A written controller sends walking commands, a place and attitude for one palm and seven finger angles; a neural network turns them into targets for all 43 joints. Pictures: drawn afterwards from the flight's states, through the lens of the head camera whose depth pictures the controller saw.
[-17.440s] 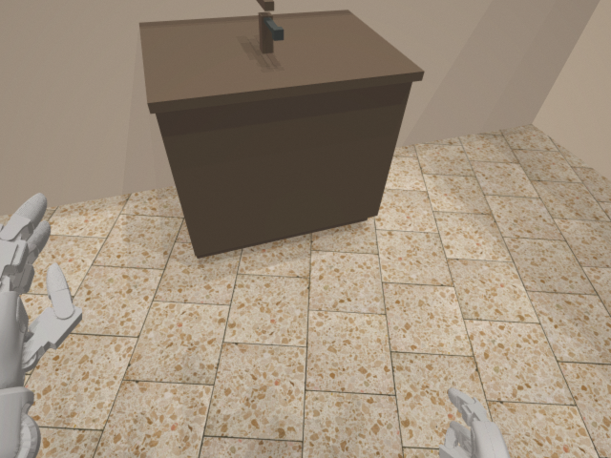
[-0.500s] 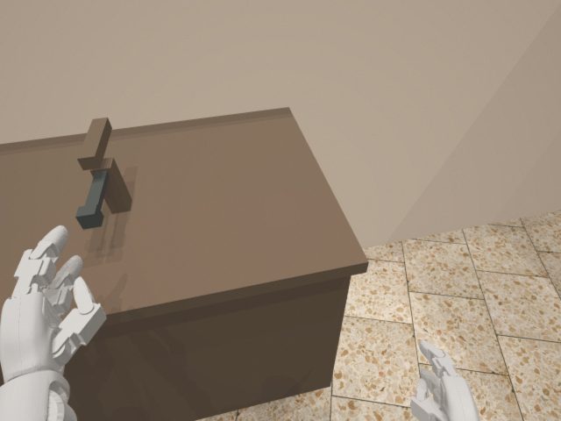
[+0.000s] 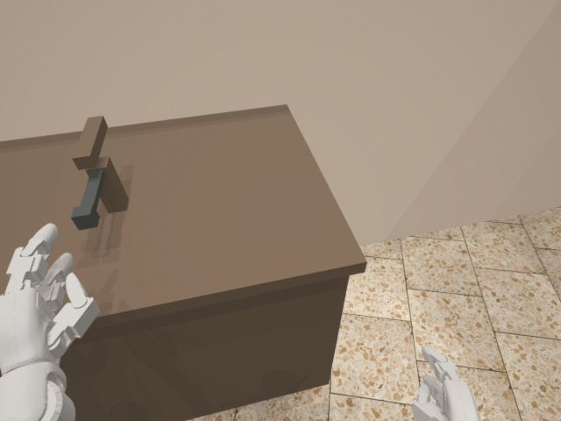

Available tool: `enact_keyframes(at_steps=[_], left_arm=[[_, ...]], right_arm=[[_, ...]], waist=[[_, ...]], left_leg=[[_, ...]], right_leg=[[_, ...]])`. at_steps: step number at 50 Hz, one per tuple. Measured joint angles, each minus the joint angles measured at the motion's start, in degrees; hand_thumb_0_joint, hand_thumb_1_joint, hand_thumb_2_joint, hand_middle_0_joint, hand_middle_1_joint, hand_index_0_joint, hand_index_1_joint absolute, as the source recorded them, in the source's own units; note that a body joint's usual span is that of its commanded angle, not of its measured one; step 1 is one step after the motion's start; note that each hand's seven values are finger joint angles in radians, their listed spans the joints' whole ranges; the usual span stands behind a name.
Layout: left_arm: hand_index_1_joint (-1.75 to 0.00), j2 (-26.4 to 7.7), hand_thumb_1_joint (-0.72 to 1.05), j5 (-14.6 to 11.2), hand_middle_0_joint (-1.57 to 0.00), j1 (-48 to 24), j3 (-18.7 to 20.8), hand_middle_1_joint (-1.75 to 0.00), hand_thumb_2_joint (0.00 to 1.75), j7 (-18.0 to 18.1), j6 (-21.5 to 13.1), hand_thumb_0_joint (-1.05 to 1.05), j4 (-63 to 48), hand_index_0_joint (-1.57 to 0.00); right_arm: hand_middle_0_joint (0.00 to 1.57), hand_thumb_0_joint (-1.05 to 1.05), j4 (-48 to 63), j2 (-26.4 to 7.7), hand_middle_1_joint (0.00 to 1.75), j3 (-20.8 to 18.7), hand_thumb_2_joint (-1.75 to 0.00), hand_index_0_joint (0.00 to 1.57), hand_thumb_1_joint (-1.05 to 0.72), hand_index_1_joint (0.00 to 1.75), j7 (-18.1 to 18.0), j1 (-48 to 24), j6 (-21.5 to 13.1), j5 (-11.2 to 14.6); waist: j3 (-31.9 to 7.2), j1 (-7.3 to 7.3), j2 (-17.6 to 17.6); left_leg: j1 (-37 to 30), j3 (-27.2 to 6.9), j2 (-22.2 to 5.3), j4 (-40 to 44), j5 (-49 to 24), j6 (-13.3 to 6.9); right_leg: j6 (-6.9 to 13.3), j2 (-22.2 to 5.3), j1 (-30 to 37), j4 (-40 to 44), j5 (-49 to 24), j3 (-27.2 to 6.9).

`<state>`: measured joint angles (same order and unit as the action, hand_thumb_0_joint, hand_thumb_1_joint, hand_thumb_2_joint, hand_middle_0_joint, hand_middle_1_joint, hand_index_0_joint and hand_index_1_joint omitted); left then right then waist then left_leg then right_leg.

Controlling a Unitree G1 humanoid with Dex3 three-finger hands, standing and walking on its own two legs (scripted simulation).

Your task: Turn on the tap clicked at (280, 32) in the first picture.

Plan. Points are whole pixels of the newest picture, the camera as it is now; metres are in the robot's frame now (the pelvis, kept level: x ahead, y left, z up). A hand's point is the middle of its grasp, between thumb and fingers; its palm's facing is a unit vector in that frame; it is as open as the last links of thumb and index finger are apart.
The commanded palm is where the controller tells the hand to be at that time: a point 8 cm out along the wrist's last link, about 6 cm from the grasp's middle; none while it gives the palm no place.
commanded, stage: reach beside the lever's end, fingers flat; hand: left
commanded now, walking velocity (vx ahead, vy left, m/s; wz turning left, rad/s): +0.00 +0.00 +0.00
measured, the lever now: (85, 217) +0.36 +0.36 +0.11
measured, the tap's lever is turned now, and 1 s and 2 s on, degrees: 0 0 0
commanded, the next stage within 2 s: push the lever round in 1.96 s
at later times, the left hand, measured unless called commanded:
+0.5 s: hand (80, 288) +0.22 +0.28 +0.13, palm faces +0.56 -0.82 -0.10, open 7.5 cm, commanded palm +0.18 +0.32 +0.13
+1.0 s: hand (67, 269) +0.26 +0.33 +0.11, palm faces +0.59 -0.80 -0.11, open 7.7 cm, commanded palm +0.21 +0.37 +0.11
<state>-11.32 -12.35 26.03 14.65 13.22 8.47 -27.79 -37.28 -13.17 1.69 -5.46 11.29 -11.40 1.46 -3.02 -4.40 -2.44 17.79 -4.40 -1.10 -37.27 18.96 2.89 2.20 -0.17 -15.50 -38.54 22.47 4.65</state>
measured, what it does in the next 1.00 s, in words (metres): stands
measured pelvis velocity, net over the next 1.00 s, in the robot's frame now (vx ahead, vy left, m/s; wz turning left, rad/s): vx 0.00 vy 0.02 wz -0.02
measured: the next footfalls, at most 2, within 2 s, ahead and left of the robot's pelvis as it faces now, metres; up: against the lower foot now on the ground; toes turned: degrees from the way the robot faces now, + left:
none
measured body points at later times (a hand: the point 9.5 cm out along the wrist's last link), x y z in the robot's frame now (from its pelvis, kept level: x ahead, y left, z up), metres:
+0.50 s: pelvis -0.01 +0.01 +0.00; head -0.02 +0.00 +0.45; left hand +0.19 +0.32 +0.14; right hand +0.18 -0.22 -0.08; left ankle +0.01 +0.16 -0.72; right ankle -0.02 -0.09 -0.72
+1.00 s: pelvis +0.00 +0.02 +0.00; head +0.00 +0.01 +0.45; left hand +0.22 +0.37 +0.12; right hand +0.17 -0.23 -0.09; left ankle +0.01 +0.16 -0.72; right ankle -0.02 -0.09 -0.72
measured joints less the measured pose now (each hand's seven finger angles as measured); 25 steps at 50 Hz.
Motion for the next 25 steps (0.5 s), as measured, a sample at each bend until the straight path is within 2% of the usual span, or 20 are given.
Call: enact_keyframes(at_steps=[11,16,25], left_arm=[[-0.3,-1.18,0.89,-0.38,-0.21,-6.6,2.02,-0.3,0.9,-0.79,-1.0,0.02,7.25,-0.2],[-0.29,-1.82,0.89,-0.57,-0.21,-7.76,3.28,-0.29,0.9,-0.92,-1.18,0.02,9.66,-0.2],[-0.27,-1.25,0.9,-0.09,-0.2,-9.48,3.74,-0.28,0.9,-0.72,-3.48,0.02,12.77,-0.19]], right_arm=[[0.21,0.01,-1.57,0.09,0.3,0.28,-0.9,0.2,-0.91,0.3,-0.66,-0.78,0.18,0.22],[0.21,0.01,-1.64,0.22,0.3,0.08,-0.9,0.2,-0.91,0.3,-0.53,-0.68,0.56,0.3],[0.21,0.01,-2.11,-0.18,0.3,-0.23,-0.9,0.2,-0.91,0.3,-0.41,-0.82,0.5,0.25]], waist=[[0.85,0.84,0.12],[0.73,1.18,0.4],[1.3,1.18,0.45]], left_leg=[[0.28,0.2,-0.01,0.73,-1.07,-0.27],[0.15,0.69,-0.04,1.3,-1.4,-0.35],[0.65,0.87,0.34,0.99,-1.45,-0.78]], right_leg=[[-0.22,0.03,-0.25,1.02,-1.34,-0.22],[-0.39,0.03,-0.32,1.56,-1.81,-0.7],[-0.84,-0.34,-0.67,1.54,-2.02,-0.88]])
